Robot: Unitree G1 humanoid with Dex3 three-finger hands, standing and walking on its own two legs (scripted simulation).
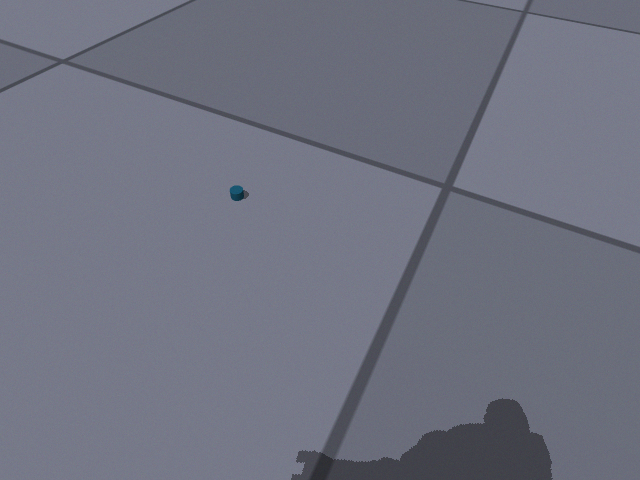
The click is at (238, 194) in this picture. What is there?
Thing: low tin
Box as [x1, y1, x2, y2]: [230, 185, 243, 200]
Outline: 232,186 230,188 231,198 234,200 241,199 243,197 242,188 237,185
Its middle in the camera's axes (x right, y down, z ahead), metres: -0.37 -0.20 +1.81
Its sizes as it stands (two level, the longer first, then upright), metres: 0.060 0.060 0.042
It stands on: the floor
